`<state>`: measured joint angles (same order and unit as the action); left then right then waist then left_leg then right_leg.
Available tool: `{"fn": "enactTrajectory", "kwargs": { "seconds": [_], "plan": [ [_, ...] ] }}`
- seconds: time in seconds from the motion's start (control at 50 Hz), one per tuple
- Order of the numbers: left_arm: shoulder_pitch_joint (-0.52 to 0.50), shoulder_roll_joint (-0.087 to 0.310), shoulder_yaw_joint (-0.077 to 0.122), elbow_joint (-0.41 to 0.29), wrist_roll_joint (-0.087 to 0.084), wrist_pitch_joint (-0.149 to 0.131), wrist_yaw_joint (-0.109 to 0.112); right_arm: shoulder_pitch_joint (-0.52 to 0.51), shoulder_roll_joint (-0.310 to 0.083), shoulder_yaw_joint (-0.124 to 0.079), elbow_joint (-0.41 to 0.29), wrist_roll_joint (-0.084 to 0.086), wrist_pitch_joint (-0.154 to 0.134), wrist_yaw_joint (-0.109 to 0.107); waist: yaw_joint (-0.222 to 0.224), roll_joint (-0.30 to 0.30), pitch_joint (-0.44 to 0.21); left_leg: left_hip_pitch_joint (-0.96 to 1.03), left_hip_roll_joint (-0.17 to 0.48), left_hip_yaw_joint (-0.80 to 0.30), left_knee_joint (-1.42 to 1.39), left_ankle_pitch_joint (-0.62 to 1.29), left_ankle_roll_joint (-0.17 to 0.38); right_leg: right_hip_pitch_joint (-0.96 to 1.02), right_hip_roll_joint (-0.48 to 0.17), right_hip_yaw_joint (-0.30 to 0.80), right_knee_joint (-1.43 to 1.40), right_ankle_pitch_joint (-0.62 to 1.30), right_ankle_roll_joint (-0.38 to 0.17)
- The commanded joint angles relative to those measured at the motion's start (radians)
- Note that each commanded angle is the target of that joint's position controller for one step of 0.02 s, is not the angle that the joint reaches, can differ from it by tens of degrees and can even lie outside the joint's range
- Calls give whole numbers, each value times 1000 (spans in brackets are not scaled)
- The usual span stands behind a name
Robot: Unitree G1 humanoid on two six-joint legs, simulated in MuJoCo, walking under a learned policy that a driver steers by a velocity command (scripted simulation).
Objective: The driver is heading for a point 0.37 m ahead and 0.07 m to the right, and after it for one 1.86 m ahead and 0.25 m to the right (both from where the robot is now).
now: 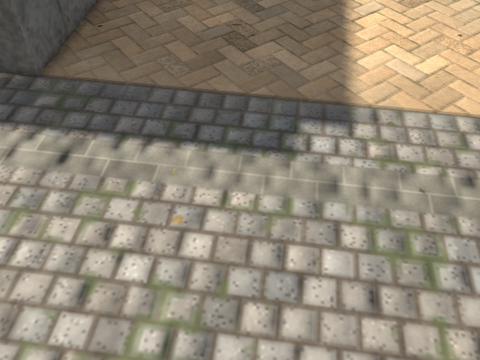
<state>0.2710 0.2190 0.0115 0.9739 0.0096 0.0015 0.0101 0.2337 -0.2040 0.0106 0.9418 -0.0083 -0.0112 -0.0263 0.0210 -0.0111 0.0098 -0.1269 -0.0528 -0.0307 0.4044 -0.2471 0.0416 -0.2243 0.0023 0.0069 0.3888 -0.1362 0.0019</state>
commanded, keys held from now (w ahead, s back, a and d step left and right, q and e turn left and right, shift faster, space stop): no key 0.48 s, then w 0.52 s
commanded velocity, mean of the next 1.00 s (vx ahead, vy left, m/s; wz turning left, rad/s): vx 0.16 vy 0.00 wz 0.01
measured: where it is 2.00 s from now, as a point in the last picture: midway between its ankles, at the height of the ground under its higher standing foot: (263, 299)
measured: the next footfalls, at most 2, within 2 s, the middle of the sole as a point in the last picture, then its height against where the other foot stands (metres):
left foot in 1.24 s outside the picture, level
right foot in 1.80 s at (295, 285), level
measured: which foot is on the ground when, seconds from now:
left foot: down 0.00-0.78, up 0.80-1.00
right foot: down 0.00-1.00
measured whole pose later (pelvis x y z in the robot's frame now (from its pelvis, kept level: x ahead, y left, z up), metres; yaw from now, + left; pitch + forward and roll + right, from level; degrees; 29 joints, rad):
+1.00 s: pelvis +0.16 -0.06 +0.00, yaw -1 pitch +0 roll +0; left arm 0.47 0.15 0.02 1.12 0.02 -0.09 0.01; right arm 0.20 -0.21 -0.05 1.02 -0.04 -0.05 0.03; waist 0.02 0.03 0.01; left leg -0.55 0.05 0.04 1.03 -0.21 0.06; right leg 0.00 0.07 -0.06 0.25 -0.26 -0.09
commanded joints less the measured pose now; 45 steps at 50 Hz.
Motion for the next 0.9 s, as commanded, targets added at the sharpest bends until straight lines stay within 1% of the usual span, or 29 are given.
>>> {"fn": "enactTrajectory", "kwargs": {
  "seconds": [0.02, 0.12, 0.24, 0.48, 0.5, 0.52, 0.54, 0.56, 0.58, 0.6, 0.62, 0.64, 0.66, 0.68, 0.7, 0.72, 0.74, 0.76, 0.78, 0.8, 0.82, 0.84, 0.86, 0.88, 0.9],
  "plan": [
    [24, 81, 15, 6, 1, -7, 7, 43, -112, -27, 3, 2, -6, -5, -13, 6, 41, -90, 128, -122, -113, 42, 33, 54, -73, 90, -51, 43, -14],
    [27, 74, 12, 56, 1, -6, 13, 48, -101, -26, 48, 2, -6, -8, -12, 0, 38, -81, 123, -110, -108, 61, 32, 64, -79, 95, -51, 47, -22],
    [36, 62, 8, 102, 1, -2, 19, 71, -83, -20, 98, 2, -5, -13, -10, 8, 42, -79, 121, -101, -105, 77, 28, 74, -81, 97, -47, 52, -30],
    [42, 33, 1, 159, -1, 2, 25, 122, -50, -10, 162, 0, -4, -19, -11, 11, 61, -81, 120, -92, -101, 86, 23, 70, -80, 96, -42, 52, -34],
    [49, 27, 0, 165, 0, 3, 25, 136, -47, -10, 168, -1, -3, -19, -14, 15, 41, -76, 114, -92, -114, -5, 26, 76, -69, 90, -42, -26, -36],
    [45, 33, 3, 163, 1, 6, 24, 145, -62, -17, 171, -3, 0, -18, -17, 28, 53, -88, 105, -99, -121, -137, 37, 55, -44, 72, -16, -133, -42],
    [41, 40, 8, 156, 4, 9, 22, 151, -86, -28, 169, -3, 5, -17, -22, 56, 70, -105, 104, -122, -127, -307, 60, 14, -10, 45, 33, -272, -53],
    [25, 40, 11, 145, 11, 12, 17, 164, -100, -36, 165, -5, 11, -15, -34, 81, 108, -121, 127, -172, -155, -459, 88, -61, 14, 26, 82, -374, -61],
    [-7, 28, 11, 125, 17, 11, 12, 198, -110, -43, 167, -4, 13, -14, -54, 111, 152, -116, 177, -249, -203, -565, 121, -147, 35, 1, 154, -391, -62],
    [-33, 0, 5, 105, 24, 4, 5, 226, -123, -51, 175, -4, 12, -14, -66, 155, 185, -97, 250, -337, -256, -618, 159, -212, 43, -48, 244, -334, -58],
    [-55, -9, 4, 86, 33, -6, 0, 232, -124, -57, 176, -6, 7, -14, -71, 166, 212, -97, 311, -396, -284, -594, 192, -250, 8, -57, 318, -274, -59],
    [-69, 2, 8, 70, 31, -18, -4, 229, -120, -61, 173, -12, -1, -13, -69, 152, 214, -76, 333, -412, -293, -531, 208, -289, -15, -46, 358, -276, -63],
    [-73, 15, 13, 58, 28, -29, -9, 224, -123, -65, 170, -17, -9, -10, -64, 135, 205, -41, 334, -398, -285, -465, 212, -315, -28, -38, 371, -295, -68],
    [-71, 19, 16, 46, 24, -41, -15, 217, -128, -69, 168, -19, -18, -8, -54, 134, 199, -29, 330, -372, -264, -409, 210, -306, -37, -39, 335, -302, -73],
    [-62, 18, 19, 41, 17, -51, -19, 206, -123, -71, 165, -15, -26, -5, -41, 128, 192, -40, 309, -330, -240, -352, 198, -253, -32, -52, 279, -285, -77],
    [-21, 8, 22, 48, 10, -59, -21, 182, -119, -72, 159, -9, -31, -3, -13, 120, 178, -86, 278, -278, -208, -307, 178, -145, -13, -77, 197, -229, -80],
    [71, -6, 25, 79, 3, -64, -20, 145, -116, -73, 148, -2, -33, -2, 35, 103, 159, -179, 236, -217, -152, -272, 155, 31, 20, -105, 99, -165, -81],
    [188, 9, 37, 121, 2, -69, -16, 127, -97, -69, 136, -4, -40, 0, 78, 52, 125, -285, 186, -159, -44, -210, 130, 225, 34, -79, 45, -160, -81],
    [320, 80, 58, 147, 17, -79, -5, 100, -43, -53, 111, -9, -53, 8, 131, -142, 76, -394, 80, -15, 262, -134, 88, 368, -153, 194, -116, -328, -106],
    [443, 188, 84, 178, 6, -69, -5, 103, -7, -46, 69, -12, -61, 19, 137, -345, 31, -582, -26, 94, 538, -287, 57, 442, -362, 608, -268, -549, -205],
    [351, 120, 67, 162, 9, -58, -3, 58, -80, -61, 63, -39, -57, 25, 78, -154, 112, -620, 48, 24, 695, -258, 70, 332, -376, 611, -267, -596, -219],
    [244, 90, 57, 118, 12, -63, -8, 36, -58, -59, 60, -36, -62, 37, 37, -56, 155, -623, 89, 0, 731, -148, 75, 249, -343, 521, -263, -528, -209],
    [182, 78, 52, 95, 14, -72, -9, 44, -35, -54, 68, -25, -69, 46, 7, -22, 151, -589, 115, -5, 718, -64, 68, 211, -300, 422, -272, -390, -194],
    [165, 62, 45, 87, 10, -81, -7, 44, -36, -57, 70, -26, -69, 52, -10, -14, 136, -563, 130, 3, 695, -17, 57, 200, -270, 346, -278, -273, -183],
    [167, 41, 37, 92, 8, -90, -4, 52, -37, -59, 74, -30, -64, 56, -20, -25, 119, -544, 135, 18, 677, 14, 43, 204, -236, 273, -278, -160, -169]
  ]
}}
Velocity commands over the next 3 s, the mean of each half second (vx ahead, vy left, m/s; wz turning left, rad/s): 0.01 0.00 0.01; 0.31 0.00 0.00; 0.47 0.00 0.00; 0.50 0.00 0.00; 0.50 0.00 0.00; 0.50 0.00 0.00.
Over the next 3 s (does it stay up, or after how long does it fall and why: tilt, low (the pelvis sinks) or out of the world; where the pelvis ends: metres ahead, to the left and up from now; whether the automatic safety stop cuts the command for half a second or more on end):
stays up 1.29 -0.07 -0.01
